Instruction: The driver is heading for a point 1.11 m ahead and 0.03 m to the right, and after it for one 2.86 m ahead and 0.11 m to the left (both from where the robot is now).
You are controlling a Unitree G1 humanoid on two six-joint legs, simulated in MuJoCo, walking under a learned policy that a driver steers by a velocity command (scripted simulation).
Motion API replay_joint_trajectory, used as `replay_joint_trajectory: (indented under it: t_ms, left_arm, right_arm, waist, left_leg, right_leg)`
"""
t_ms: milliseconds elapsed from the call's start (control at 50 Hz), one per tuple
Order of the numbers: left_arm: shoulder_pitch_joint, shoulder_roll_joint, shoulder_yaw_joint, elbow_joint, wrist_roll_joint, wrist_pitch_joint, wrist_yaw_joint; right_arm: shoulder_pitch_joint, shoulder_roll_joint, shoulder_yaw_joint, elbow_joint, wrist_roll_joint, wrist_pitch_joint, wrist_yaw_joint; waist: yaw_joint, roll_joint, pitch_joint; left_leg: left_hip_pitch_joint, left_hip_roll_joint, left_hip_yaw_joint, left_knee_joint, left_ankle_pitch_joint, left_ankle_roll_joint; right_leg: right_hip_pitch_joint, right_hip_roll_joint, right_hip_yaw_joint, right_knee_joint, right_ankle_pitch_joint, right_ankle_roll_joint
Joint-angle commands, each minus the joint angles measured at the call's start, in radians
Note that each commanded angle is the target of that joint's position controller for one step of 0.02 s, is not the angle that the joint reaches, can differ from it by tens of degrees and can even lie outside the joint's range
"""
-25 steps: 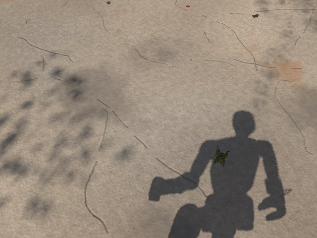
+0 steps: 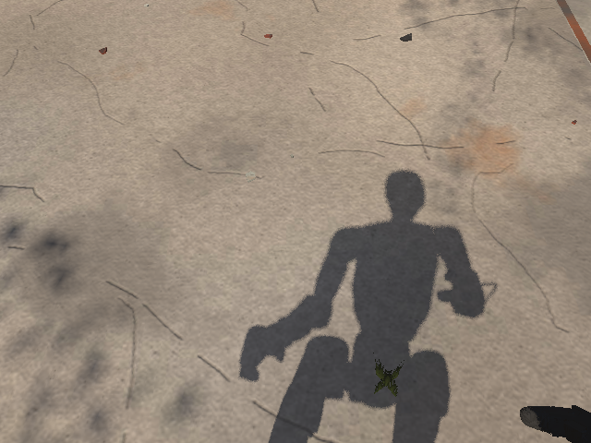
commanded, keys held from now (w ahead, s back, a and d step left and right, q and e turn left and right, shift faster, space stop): w+e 0.28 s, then w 0.38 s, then w+q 0.18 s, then q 0.16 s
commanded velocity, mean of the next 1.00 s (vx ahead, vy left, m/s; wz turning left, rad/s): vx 0.48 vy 0.00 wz -0.20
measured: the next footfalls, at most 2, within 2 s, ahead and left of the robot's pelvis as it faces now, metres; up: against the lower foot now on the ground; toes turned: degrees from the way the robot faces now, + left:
left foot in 0.08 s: +0.23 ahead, +0.14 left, +0.00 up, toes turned -7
right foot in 0.60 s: +0.45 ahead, -0.18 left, +0.00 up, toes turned -18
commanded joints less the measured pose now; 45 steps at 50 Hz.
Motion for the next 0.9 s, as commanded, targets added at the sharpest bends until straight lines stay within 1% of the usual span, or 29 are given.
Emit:
replay_joint_trajectory:
  t_ms: [20, 60, 80, 100, 120, 140, 160, 180, 200, 220, 240, 280, 340, 440, 480, 520, 540, 560, 580, 600, 620, 640, 660, 680, 700, 720, 780, 840, 900]
  left_arm:
    - [0.022, 0.158, 0.045, -0.045, -0.003, -0.002, 0.010]
    - [-0.005, 0.143, 0.043, -0.055, 0.002, 0.002, 0.010]
    - [-0.006, 0.100, 0.028, -0.063, 0.008, -0.001, 0.007]
    - [0.023, 0.035, 0.004, -0.080, 0.027, -0.004, 0.004]
    - [0.151, 0.012, -0.006, -0.115, -0.011, -0.014, 0.003]
    - [0.126, 0.125, 0.014, -0.079, -0.019, -0.012, 0.007]
    - [0.018, 0.167, 0.028, -0.093, -0.010, -0.006, 0.006]
    - [-0.029, 0.152, 0.028, -0.101, 0.001, -0.002, 0.007]
    - [-0.059, 0.139, 0.030, -0.113, 0.008, -0.002, 0.003]
    - [-0.053, 0.121, 0.031, -0.117, 0.001, 0.001, -0.004]
    - [-0.045, 0.103, 0.029, -0.118, -0.005, 0.006, -0.008]
    - [-0.065, 0.073, 0.022, -0.131, -0.004, 0.016, -0.011]
    - [-0.118, 0.040, 0.008, -0.147, 0.006, 0.013, -0.012]
    - [-0.265, 0.013, -0.013, -0.171, 0.009, -0.014, -0.041]
    - [-0.317, 0.017, -0.014, -0.190, 0.005, -0.019, -0.050]
    - [-0.337, 0.036, -0.008, -0.204, 0.004, -0.021, -0.056]
    - [-0.319, 0.052, -0.001, -0.203, 0.007, -0.021, -0.057]
    - [-0.254, 0.075, 0.012, -0.187, 0.013, -0.022, -0.055]
    - [-0.113, 0.113, 0.035, -0.142, 0.017, -0.020, -0.049]
    - [0.049, 0.171, 0.061, -0.098, 0.018, -0.013, -0.036]
    - [0.134, 0.292, 0.081, -0.084, 0.030, -0.011, -0.025]
    - [0.146, 0.222, 0.061, -0.086, 0.017, -0.013, -0.026]
    - [0.082, 0.177, 0.042, -0.083, 0.020, -0.020, -0.030]
    - [0.019, 0.140, 0.032, -0.083, 0.020, -0.024, -0.029]
    - [-0.036, 0.104, 0.021, -0.079, 0.023, -0.029, -0.032]
    - [-0.072, 0.074, 0.013, -0.080, 0.030, -0.038, -0.034]
    - [-0.096, 0.078, 0.020, -0.052, 0.035, -0.067, -0.033]
    - [-0.074, 0.093, 0.027, -0.016, 0.045, -0.077, -0.020]
    - [-0.105, 0.104, 0.025, -0.004, 0.046, -0.072, -0.005]
  right_arm:
    - [-0.062, -0.116, -0.037, -0.081, 0.010, -0.029, 0.010]
    - [0.038, -0.137, -0.053, -0.056, 0.010, -0.038, 0.008]
    - [0.138, -0.167, -0.068, -0.039, -0.003, -0.044, 0.001]
    - [0.282, -0.223, -0.081, -0.029, -0.015, -0.043, -0.008]
    - [0.336, -0.289, -0.097, 0.010, -0.023, -0.029, 0.002]
    - [0.294, -0.182, -0.075, -0.016, -0.003, -0.026, 0.006]
    - [0.256, -0.132, -0.060, -0.021, 0.001, -0.019, -0.001]
    - [0.215, -0.118, -0.052, -0.023, -0.009, -0.014, -0.002]
    - [0.190, -0.098, -0.046, -0.013, -0.012, -0.010, -0.004]
    - [0.181, -0.089, -0.041, -0.007, -0.017, -0.012, -0.008]
    - [0.179, -0.081, -0.041, 0.001, -0.013, -0.016, -0.009]
    - [0.186, -0.095, -0.047, 0.021, -0.006, -0.023, -0.009]
    - [0.214, -0.127, -0.056, 0.057, -0.008, -0.022, -0.006]
    - [0.248, -0.161, -0.058, 0.105, 0.014, -0.004, -0.005]
    - [0.290, -0.178, -0.061, 0.133, 0.024, 0.005, -0.004]
    - [0.306, -0.192, -0.065, 0.156, 0.033, 0.018, -0.004]
    - [0.301, -0.203, -0.067, 0.162, 0.036, 0.023, -0.006]
    - [0.290, -0.214, -0.068, 0.167, 0.040, 0.029, -0.010]
    - [0.284, -0.205, -0.062, 0.172, 0.040, 0.034, -0.013]
    - [0.284, -0.171, -0.046, 0.161, 0.023, 0.031, -0.018]
    - [0.373, -0.051, -0.002, 0.115, -0.005, 0.014, -0.008]
    - [0.346, -0.095, -0.010, 0.138, 0.009, -0.010, -0.001]
    - [0.258, -0.161, -0.032, 0.105, 0.044, -0.021, 0.005]
    - [0.207, -0.150, -0.027, 0.094, 0.050, -0.024, 0.003]
    - [0.189, -0.139, -0.028, 0.099, 0.033, -0.018, 0.000]
    - [0.212, -0.135, -0.033, 0.111, 0.026, -0.004, -0.001]
    - [0.254, -0.081, -0.027, 0.132, 0.029, 0.038, -0.004]
    - [0.181, -0.073, -0.028, 0.109, 0.024, 0.048, -0.008]
    - [0.112, -0.049, -0.020, 0.089, 0.009, 0.036, 0.007]
  waist:
    - [-0.019, -0.145, -0.043]
    - [-0.081, -0.164, -0.063]
    - [-0.131, -0.141, -0.137]
    - [-0.174, 0.004, -0.281]
    - [-0.101, 0.369, -0.348]
    - [-0.130, 0.207, -0.254]
    - [-0.155, 0.112, -0.143]
    - [-0.140, 0.041, -0.089]
    - [-0.127, 0.038, -0.043]
    - [-0.107, 0.069, -0.033]
    - [-0.102, 0.087, -0.029]
    - [-0.098, 0.076, -0.015]
    - [-0.105, 0.033, -0.008]
    - [-0.146, 0.022, 0.026]
    - [-0.158, 0.028, 0.042]
    - [-0.146, 0.045, 0.045]
    - [-0.123, 0.057, 0.030]
    - [-0.075, 0.068, -0.016]
    - [0.003, 0.057, -0.099]
    - [0.072, 0.024, -0.205]
    - [0.030, -0.233, -0.353]
    - [0.053, -0.226, -0.456]
    - [0.046, -0.183, -0.288]
    - [0.018, -0.138, -0.187]
    - [-0.016, -0.101, -0.115]
    - [-0.052, -0.121, -0.089]
    - [-0.094, -0.115, -0.051]
    - [-0.081, -0.091, -0.002]
    - [-0.071, -0.087, 0.025]
  left_leg:
    - [0.156, -0.044, 0.018, -0.066, -0.021, 0.025]
    - [0.283, -0.046, 0.037, -0.111, -0.069, 0.068]
    - [0.457, 0.004, 0.006, -0.115, -0.086, 0.108]
    - [0.711, 0.186, -0.182, -0.111, -0.162, 0.164]
    - [0.935, 0.374, -0.680, -0.241, -0.451, 0.319]
    - [0.875, 0.360, -0.685, -0.282, -0.647, 0.296]
    - [0.765, 0.318, -0.508, -0.283, -0.584, 0.255]
    - [0.658, 0.276, -0.380, -0.292, -0.431, 0.237]
    - [0.586, 0.240, -0.287, -0.310, -0.316, 0.236]
    - [0.537, 0.215, -0.211, -0.331, -0.246, 0.227]
    - [0.517, 0.200, -0.157, -0.353, -0.209, 0.229]
    - [0.503, 0.204, -0.081, -0.385, -0.132, 0.248]
    - [0.522, 0.212, -0.012, -0.409, -0.024, 0.276]
    - [0.536, 0.180, 0.120, -0.418, 0.037, 0.252]
    - [0.582, 0.204, 0.119, -0.409, 0.054, 0.248]
    - [0.644, 0.232, 0.118, -0.374, 0.137, 0.236]
    - [0.665, 0.236, 0.129, -0.331, 0.255, 0.226]
    - [0.668, 0.224, 0.153, -0.244, 0.419, 0.209]
    - [0.624, 0.188, 0.197, -0.083, 0.526, 0.183]
    - [0.449, 0.146, 0.222, 0.147, 0.373, 0.144]
    - [0.034, -0.007, 0.220, 0.563, -0.247, 0.073]
    - [-0.079, -0.055, 0.042, 0.730, -0.597, 0.071]
    - [-0.170, 0.001, 0.025, 0.770, -0.547, 0.085]
    - [-0.163, 0.047, 0.042, 0.723, -0.461, 0.094]
    - [-0.127, 0.076, 0.050, 0.657, -0.397, 0.089]
    - [-0.060, 0.102, 0.036, 0.615, -0.345, 0.085]
    - [0.004, 0.101, 0.018, 0.567, -0.265, 0.062]
    - [-0.078, 0.088, -0.018, 0.444, -0.124, 0.047]
    - [0.006, 0.051, 0.045, 0.212, 0.052, 0.050]
  right_leg:
    - [-0.038, -0.238, 0.225, -0.029, 0.178, -0.123]
    - [-0.036, -0.225, 0.249, 0.056, 0.202, -0.093]
    - [-0.078, -0.174, 0.208, 0.197, 0.218, -0.060]
    - [-0.203, -0.095, 0.105, 0.488, 0.013, -0.019]
    - [-0.552, -0.003, 0.008, 0.780, -0.323, 0.029]
    - [-0.650, -0.085, 0.038, 0.895, -0.256, 0.045]
    - [-0.669, -0.114, 0.007, 0.915, -0.161, 0.051]
    - [-0.633, -0.146, -0.016, 0.897, -0.093, 0.058]
    - [-0.618, -0.172, -0.016, 0.852, -0.049, 0.062]
    - [-0.574, -0.196, -0.022, 0.824, -0.022, 0.062]
    - [-0.557, -0.205, -0.037, 0.801, -0.011, 0.065]
    - [-0.576, -0.216, -0.054, 0.757, 0.012, 0.074]
    - [-0.601, -0.212, -0.050, 0.613, 0.095, 0.086]
    - [-0.509, -0.188, -0.139, 0.304, 0.284, 0.070]
    - [-0.494, -0.178, -0.159, 0.238, 0.268, 0.055]
    - [-0.476, -0.163, -0.171, 0.189, 0.201, 0.027]
    - [-0.427, -0.144, -0.187, 0.165, 0.165, 0.008]
    - [-0.314, -0.114, -0.212, 0.132, 0.161, -0.014]
    - [-0.105, -0.080, -0.237, 0.089, 0.211, -0.044]
    - [0.177, -0.148, -0.146, 0.125, 0.244, -0.080]
    - [0.556, -0.437, 0.341, 0.089, 0.132, -0.245]
    - [0.570, -0.509, 0.593, -0.059, 0.066, -0.296]
    - [0.453, -0.468, 0.436, -0.074, 0.077, -0.245]
    - [0.310, -0.426, 0.283, -0.085, 0.140, -0.209]
    - [0.180, -0.385, 0.183, -0.117, 0.212, -0.185]
    - [0.090, -0.356, 0.113, -0.153, 0.254, -0.167]
    - [-0.030, -0.351, -0.001, -0.245, 0.300, -0.169]
    - [-0.018, -0.347, -0.099, -0.278, 0.338, -0.153]
    - [-0.049, -0.295, -0.253, -0.254, 0.539, -0.104]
